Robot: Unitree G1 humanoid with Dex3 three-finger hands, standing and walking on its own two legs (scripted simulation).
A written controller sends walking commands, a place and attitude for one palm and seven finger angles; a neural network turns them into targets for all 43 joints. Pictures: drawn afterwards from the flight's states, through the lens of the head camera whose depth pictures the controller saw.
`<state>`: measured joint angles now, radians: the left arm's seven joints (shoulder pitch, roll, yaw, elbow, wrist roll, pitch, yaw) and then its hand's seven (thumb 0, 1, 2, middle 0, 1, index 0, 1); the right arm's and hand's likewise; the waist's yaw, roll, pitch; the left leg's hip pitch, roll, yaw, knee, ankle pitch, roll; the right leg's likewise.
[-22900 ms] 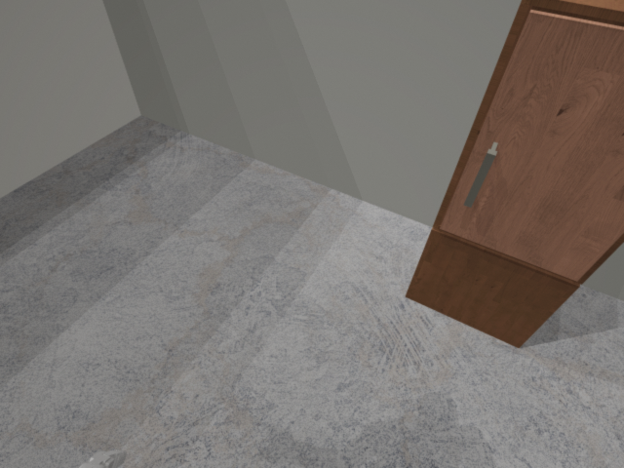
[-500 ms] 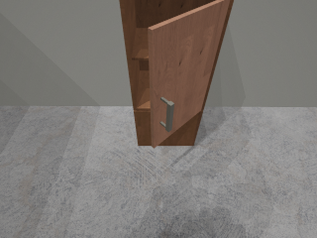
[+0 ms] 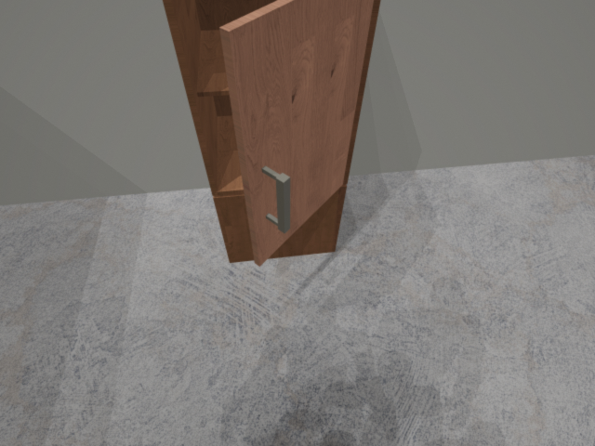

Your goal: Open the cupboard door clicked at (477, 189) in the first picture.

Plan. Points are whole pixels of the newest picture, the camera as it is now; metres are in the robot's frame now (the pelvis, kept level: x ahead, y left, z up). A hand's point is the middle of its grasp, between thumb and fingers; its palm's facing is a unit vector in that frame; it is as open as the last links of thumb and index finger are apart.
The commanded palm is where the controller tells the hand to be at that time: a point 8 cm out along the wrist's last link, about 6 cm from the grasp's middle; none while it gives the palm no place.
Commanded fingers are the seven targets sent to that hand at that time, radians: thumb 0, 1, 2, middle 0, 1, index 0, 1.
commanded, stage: walk to a spot facing it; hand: left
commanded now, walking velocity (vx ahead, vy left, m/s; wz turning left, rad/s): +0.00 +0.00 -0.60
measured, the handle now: (276, 200) +0.58 +0.09 -0.10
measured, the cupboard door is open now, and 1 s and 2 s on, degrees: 43 43 43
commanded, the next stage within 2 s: none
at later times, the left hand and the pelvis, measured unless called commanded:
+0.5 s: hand out of the picture +0.09 +0.15 -0.15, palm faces -0.18 -0.95 -0.26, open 7.4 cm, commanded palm none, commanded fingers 0.00 0.90 0.90 -0.20 -0.30 -0.20 -0.30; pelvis +0.00 -0.04 +0.01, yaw -17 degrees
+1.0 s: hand (258, 384) +0.23 +0.08 -0.16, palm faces -0.54 -0.79 -0.29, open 7.4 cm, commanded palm none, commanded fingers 0.00 0.90 0.90 -0.20 -0.30 -0.20 -0.30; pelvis +0.02 -0.05 -0.01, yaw -35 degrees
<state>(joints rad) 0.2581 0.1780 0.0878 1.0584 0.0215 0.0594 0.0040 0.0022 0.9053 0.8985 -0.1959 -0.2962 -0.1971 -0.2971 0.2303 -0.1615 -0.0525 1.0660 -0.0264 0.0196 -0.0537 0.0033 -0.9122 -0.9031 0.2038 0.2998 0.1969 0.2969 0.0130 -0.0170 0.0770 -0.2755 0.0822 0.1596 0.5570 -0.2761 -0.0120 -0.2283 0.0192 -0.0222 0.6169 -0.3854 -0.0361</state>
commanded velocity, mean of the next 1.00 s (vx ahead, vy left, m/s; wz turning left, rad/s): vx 0.00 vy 0.00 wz -0.60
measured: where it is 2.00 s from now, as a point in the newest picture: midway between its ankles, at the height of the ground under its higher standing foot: outside the picture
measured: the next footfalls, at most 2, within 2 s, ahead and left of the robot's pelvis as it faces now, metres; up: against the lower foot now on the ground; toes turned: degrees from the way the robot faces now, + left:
left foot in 0.66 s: +0.11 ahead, +0.09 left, +0.00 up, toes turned -23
right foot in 1.00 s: -0.01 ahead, -0.17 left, +0.00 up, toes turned -37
